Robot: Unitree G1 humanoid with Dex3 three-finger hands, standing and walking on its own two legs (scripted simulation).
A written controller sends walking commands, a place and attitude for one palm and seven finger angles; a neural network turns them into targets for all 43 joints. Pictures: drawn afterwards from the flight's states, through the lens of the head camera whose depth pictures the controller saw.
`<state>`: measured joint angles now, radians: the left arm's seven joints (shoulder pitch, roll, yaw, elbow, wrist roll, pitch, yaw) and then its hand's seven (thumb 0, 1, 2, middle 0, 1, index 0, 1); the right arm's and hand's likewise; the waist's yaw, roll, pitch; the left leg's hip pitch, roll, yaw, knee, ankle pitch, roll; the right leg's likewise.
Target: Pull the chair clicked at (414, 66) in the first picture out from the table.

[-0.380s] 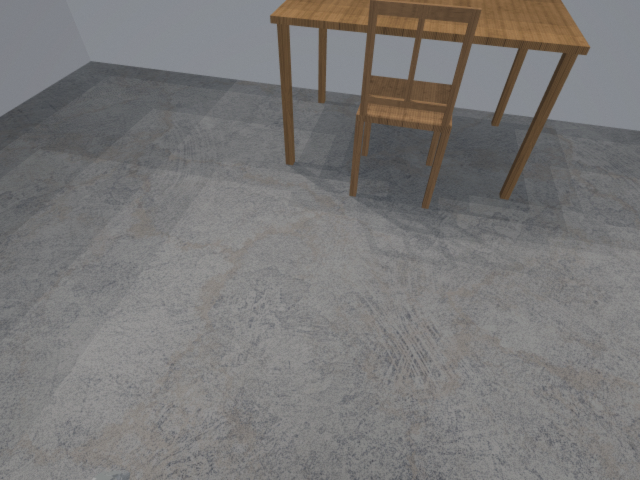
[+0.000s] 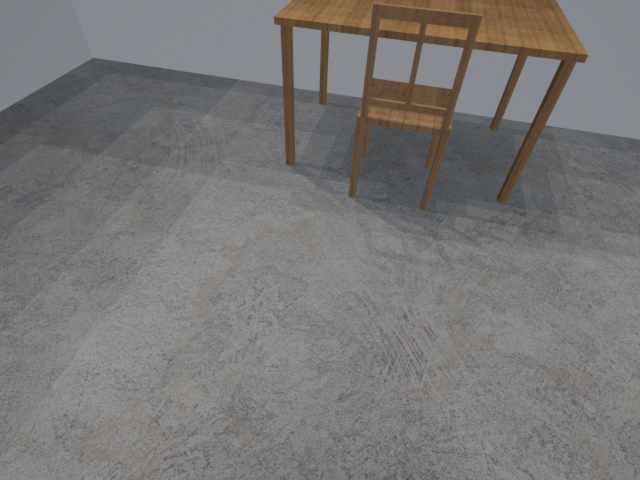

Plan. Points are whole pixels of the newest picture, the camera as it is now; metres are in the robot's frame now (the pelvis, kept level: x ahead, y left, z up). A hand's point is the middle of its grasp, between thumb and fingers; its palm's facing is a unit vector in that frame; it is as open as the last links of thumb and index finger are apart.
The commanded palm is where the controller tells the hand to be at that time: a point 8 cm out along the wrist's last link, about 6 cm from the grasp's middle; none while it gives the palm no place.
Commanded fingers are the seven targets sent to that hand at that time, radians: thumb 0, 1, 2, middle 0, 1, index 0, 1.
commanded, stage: stand and wait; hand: left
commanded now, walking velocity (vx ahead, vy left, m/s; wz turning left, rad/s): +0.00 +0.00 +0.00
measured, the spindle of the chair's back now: (415, 66) +1.51 -0.27 -0.10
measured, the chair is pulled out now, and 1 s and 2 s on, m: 0.00 0.00 0.00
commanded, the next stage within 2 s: look at it before walking up in 0.44 s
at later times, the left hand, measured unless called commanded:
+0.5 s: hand out of the picture +0.06 +0.25 -0.16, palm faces -0.02 -0.95 -0.33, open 7.4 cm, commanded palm none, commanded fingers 0.00 0.90 0.90 -0.20 -0.30 -0.20 -0.30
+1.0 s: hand out of the picture +0.08 +0.25 -0.15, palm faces -0.02 -0.95 -0.33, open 7.4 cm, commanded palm none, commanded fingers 0.00 0.90 0.90 -0.20 -0.30 -0.20 -0.30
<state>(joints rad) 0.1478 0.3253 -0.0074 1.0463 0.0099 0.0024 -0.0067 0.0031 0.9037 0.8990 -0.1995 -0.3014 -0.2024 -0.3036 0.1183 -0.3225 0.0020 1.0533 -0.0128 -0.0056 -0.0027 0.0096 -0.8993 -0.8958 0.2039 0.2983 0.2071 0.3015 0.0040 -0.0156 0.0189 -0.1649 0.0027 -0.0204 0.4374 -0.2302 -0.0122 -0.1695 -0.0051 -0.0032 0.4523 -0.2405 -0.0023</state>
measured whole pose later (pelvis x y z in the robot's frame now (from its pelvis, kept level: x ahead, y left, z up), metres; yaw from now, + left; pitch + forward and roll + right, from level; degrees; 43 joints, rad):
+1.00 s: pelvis +0.01 +0.00 +0.00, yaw +0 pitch -2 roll +0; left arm 0.13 0.34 -0.01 1.09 0.01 0.00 -0.01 0.00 0.90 0.90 -0.20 -0.30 -0.20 -0.30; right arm 0.11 -0.34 0.01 1.11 -0.01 -0.01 0.00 0.01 -0.90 -0.90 0.20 0.30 0.21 0.30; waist 0.00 -0.01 0.03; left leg -0.13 0.00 -0.02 0.37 -0.20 -0.01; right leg -0.14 -0.01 0.00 0.39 -0.22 0.00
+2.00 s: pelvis +0.25 -0.01 -0.02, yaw -20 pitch -1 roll +0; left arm 0.37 0.22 0.08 1.07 0.02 -0.01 -0.01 0.01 0.91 0.90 -0.20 -0.30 -0.20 -0.30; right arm 0.13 -0.14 -0.02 0.94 -0.02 -0.07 -0.01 0.01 -0.90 -0.90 0.20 0.30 0.21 0.30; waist 0.04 -0.06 0.07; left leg -0.35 0.08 0.16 0.64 -0.27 0.02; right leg -0.35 0.00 0.02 1.24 -0.42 -0.04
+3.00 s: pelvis +0.65 -0.17 +0.00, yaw -36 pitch -2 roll -2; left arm 0.31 0.18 0.08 1.07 0.03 0.01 -0.02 0.00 0.91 0.90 -0.19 -0.30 -0.20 -0.30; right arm 0.29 -0.14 -0.04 1.04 -0.01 -0.08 -0.03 0.00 -0.94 -0.90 0.20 0.30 0.20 0.30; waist 0.03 -0.05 0.03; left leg -0.14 0.05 0.27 0.41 -0.25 0.06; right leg -0.54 -0.09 -0.02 1.20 -0.21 0.01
